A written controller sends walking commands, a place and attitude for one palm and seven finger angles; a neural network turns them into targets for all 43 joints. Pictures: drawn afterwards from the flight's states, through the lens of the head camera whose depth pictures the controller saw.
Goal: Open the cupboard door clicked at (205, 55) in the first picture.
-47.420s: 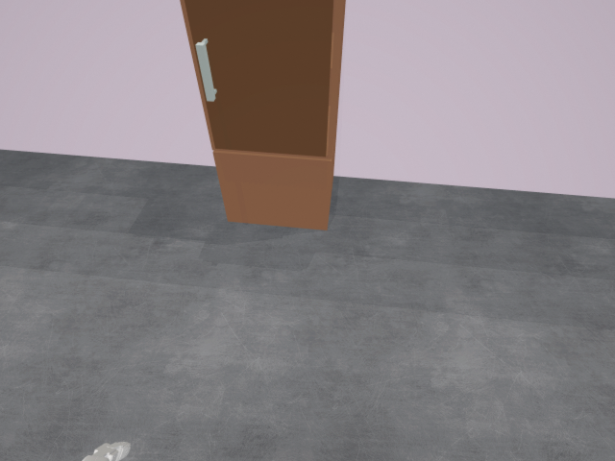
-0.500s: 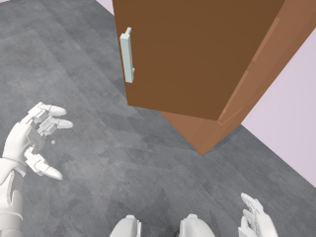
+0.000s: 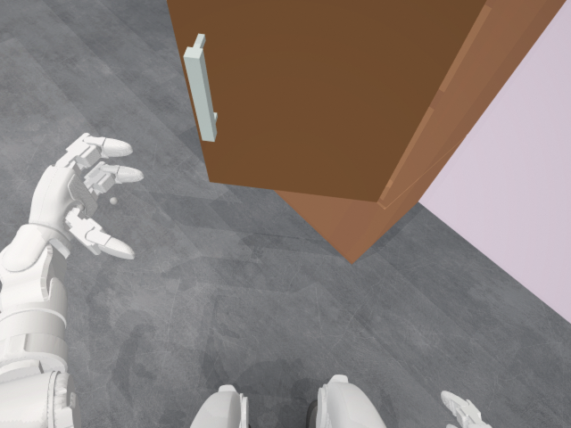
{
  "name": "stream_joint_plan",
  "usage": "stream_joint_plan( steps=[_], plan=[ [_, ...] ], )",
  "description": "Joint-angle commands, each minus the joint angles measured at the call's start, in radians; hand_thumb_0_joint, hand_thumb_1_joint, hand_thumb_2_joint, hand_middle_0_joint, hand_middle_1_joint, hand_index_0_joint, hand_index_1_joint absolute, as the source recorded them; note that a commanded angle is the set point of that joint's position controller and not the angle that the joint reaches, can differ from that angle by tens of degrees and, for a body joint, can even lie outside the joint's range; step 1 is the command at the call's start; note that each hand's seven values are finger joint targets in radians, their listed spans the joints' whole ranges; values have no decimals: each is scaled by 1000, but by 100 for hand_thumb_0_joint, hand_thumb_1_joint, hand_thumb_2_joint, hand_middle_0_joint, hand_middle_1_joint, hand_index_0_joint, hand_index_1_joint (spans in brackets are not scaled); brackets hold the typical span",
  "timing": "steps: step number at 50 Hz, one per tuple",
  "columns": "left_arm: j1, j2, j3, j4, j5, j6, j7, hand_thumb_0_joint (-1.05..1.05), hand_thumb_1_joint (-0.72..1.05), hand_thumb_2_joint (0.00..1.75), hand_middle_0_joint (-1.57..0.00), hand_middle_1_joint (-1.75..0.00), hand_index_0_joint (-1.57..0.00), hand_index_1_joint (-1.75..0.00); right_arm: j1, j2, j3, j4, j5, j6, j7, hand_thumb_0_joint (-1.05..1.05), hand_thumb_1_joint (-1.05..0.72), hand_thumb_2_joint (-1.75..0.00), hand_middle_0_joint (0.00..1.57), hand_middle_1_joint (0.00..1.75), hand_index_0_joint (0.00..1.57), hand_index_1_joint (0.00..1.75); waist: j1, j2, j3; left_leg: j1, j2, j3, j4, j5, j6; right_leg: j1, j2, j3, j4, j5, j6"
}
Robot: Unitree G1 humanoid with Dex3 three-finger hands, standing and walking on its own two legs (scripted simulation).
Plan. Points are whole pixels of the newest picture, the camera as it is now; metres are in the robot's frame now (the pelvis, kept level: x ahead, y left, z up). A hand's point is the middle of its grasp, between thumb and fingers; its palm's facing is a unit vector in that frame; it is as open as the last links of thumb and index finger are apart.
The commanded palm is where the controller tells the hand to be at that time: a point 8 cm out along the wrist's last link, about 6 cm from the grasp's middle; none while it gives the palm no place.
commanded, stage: move the hooked fingers beside the handle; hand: left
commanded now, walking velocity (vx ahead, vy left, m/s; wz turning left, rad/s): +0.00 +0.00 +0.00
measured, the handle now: (205, 91) +0.63 +0.14 +0.04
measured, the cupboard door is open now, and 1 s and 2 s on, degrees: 41 41 41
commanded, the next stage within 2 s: slide the fingers in behind the handle in 1.72 s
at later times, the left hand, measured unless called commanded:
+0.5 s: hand (147, 144) +0.49 +0.21 +0.06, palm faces -0.16 -0.99 -0.01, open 14.0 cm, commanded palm +0.49 +0.26 +0.05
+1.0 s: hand (170, 99) +0.59 +0.19 +0.06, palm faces -0.12 -0.99 -0.01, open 13.9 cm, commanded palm +0.58 +0.23 +0.05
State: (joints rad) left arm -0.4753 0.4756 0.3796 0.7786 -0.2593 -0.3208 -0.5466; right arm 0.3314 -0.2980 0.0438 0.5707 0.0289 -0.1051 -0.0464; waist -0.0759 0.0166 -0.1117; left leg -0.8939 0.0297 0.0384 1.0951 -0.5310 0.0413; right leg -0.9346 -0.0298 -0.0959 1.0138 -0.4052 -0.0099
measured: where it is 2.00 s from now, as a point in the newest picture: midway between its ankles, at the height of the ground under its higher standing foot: outside the picture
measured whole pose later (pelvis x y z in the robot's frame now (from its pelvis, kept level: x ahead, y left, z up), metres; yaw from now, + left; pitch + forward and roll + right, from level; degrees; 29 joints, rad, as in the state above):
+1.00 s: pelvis +0.00 +0.00 -0.03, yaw -3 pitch +31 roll -5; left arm -1.23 0.81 0.47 1.33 0.00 -0.30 -0.42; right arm 0.41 -0.29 0.10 0.58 -0.03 0.07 -0.01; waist -0.29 0.04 -0.08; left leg -1.21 0.07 0.02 1.23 -0.57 0.05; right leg -1.22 0.00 -0.11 1.09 -0.40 -0.01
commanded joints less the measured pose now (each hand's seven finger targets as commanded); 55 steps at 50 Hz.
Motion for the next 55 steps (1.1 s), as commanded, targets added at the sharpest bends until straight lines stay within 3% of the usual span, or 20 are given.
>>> stream_joint_plan(
  steps=[1, 8, 10, 12, 14, 16, 18, 20, 23, 25, 27, 30, 34, 36, 40, 42, 46, 50, 52, 55],
  plan=[
    [-384, 301, 93, -157, -2, -84, 21, 0, -50, 30, -30, -120, -30, -120, 100, -166, -73, -77, -2, -21, -5, 0, -90, -90, 20, 30, 20, 30, -2, 92, -438, 249, -5, -87, -150, 475, -38, 232, 49, 54, -71, 253, -21],
    [-529, 362, 115, 19, 37, -89, 30, 0, -50, 30, -30, -120, -30, -120, 116, -167, -61, -62, -4, 23, -1, 0, -90, -90, 20, 30, 20, 30, -28, 56, -402, 106, -13, -63, -128, 374, -16, 265, 48, 75, -64, 255, -17],
    [-563, 392, 124, 43, 48, -95, 20, 0, -50, 30, -30, -120, -30, -120, 129, -169, -59, -63, -7, 34, 1, 0, -90, -90, 20, 30, 20, 30, -24, 87, -439, 124, -12, -65, -117, 415, -17, 265, 52, 75, -50, 285, -21],
    [-625, 390, 105, 67, 60, -104, 15, 0, -50, 30, -30, -120, -30, -120, 135, -170, -58, -52, -8, 44, 2, 0, -90, -90, 20, 30, 20, 30, -43, 108, -433, 132, -9, -69, -108, 400, -17, 227, 53, 77, -52, 267, -19],
    [-687, 333, 52, 50, 50, -116, 4, 0, -50, 30, -30, -120, -30, -120, 144, -166, -58, -55, -11, 47, 5, 0, -90, -90, 20, 30, 20, 30, -64, 131, -459, 180, -6, -82, -100, 441, -18, 188, 59, 66, -41, 269, -23],
    [-719, 338, 51, 97, 59, -115, 3, 0, -50, 30, -30, -120, -30, -120, 159, -176, -63, -33, -13, 58, 4, 0, -90, -90, 20, 30, 20, 30, -81, 124, -467, 205, 0, -92, -93, 443, -21, 141, 59, 63, -47, 251, -16],
    [-769, 356, 60, 120, 64, -109, 13, 0, -50, 30, -30, -120, -30, -120, 170, -180, -61, -20, -15, 64, 3, 0, -90, -90, 20, 30, 20, 30, -91, 117, -463, 184, -1, -97, -89, 416, -19, 131, 57, 63, -48, 232, -15],
    [-808, 381, 73, 116, 73, -110, 23, 0, -50, 30, -30, -120, -30, -120, 184, -184, -61, -16, -19, 72, 3, 0, -90, -90, 20, 30, 20, 30, -86, 153, -510, 212, -1, -106, -87, 448, -25, 122, 58, 59, -39, 235, -18],
    [-833, 402, 87, 162, 98, -95, 59, 0, -50, 30, -30, -120, -30, -120, 196, -179, -55, -12, -25, 86, 7, 0, -90, -90, 20, 30, 20, 30, -101, 128, -490, 159, -1, -100, -74, 444, -17, 130, 59, 61, -36, 255, -14],
    [-872, 454, 112, 190, 119, -93, 77, 0, -50, 30, -30, -120, -30, -120, 207, -182, -49, -17, -27, 95, 9, 0, -90, -90, 20, 30, 20, 30, -108, 112, -499, 120, -1, -98, -63, 424, -13, 141, 62, 65, -28, 255, -13],
    [-895, 472, 111, 206, 141, -91, 95, 0, -50, 30, -30, -120, -30, -120, 214, -180, -45, -22, -29, 104, 11, 0, -90, -90, 20, 30, 20, 30, -114, 129, -483, 96, -3, -96, -61, 410, -10, 143, 62, 69, -28, 252, -13],
    [-945, 484, 107, 202, 162, -103, 106, 0, -50, 30, -30, -120, -30, -120, 231, -183, -44, -23, -37, 113, 18, 0, -90, -90, 20, 30, 20, 30, -125, 176, -533, 142, 3, -105, -53, 446, -15, 114, 66, 62, -16, 258, -16],
    [-995, 510, 119, 255, 169, -90, 107, 0, -50, 30, -30, -120, -30, -120, 251, -189, -38, -22, -40, 128, 20, 0, -90, -90, 20, 30, 20, 30, -154, 155, -529, 110, 5, -107, -35, 446, -7, 109, 72, 62, -14, 274, -14],
    [-1042, 527, 110, 288, 185, -71, 106, 0, -50, 30, -30, -120, -30, -120, 262, -193, -33, -13, -42, 135, 19, 0, -90, -90, 20, 30, 20, 30, -172, 169, -509, 93, 8, -110, -35, 424, -7, 90, 70, 61, -20, 256, -9],
    [-1097, 566, 119, 289, 211, -65, 115, 0, -50, 30, -30, -120, -30, -120, 291, -196, -30, -8, -51, 145, 22, 0, -90, -90, 20, 30, 20, 30, -182, 217, -569, 125, 10, -121, -15, 483, -11, 67, 73, 57, -5, 286, -13],
    [-1134, 533, 87, 301, 217, -58, 121, 0, -50, 30, -30, -120, -30, -120, 298, -196, -29, 1, -55, 150, 25, 0, -90, -90, 20, 30, 20, 30, -207, 229, -549, 132, 15, -126, -7, 485, -12, 22, 75, 52, -8, 272, -11],
    [-1190, 575, 96, 354, 239, -35, 129, 0, -50, 30, -30, -120, -30, -120, 322, -202, -22, 8, -62, 160, 24, 0, -90, -90, 20, 30, 20, 30, -232, 221, -540, 97, 17, -129, 7, 480, -7, 15, 79, 47, -3, 280, -11],
    [-1108, 615, 124, 364, 260, -16, 131, 0, -50, 30, -30, -120, -30, -120, 332, -203, -17, -12, -67, 173, 31, 0, -90, -90, 20, 30, 20, 30, -202, 268, -572, 98, 17, -122, 10, 521, -10, 32, 79, 43, 12, 311, -17],
    [-1087, 648, 145, 341, 264, -12, 129, 0, -50, 30, -30, -120, -30, -120, 334, -203, -18, -22, -68, 182, 33, 0, -90, -90, 20, 30, 20, 30, -196, 243, -591, 78, 17, -114, 16, 527, -4, 68, 81, 47, 13, 339, -13],
    [-1081, 608, 121, 286, 251, -14, 112, 0, -50, 30, -30, -120, -30, -120, 337, -200, -24, -27, -67, 190, 39, 0, -90, -90, 20, 30, 20, 30, -193, 268, -609, 121, 21, -119, 7, 562, -9, 71, 83, 44, 8, 363, -16]
  ],
)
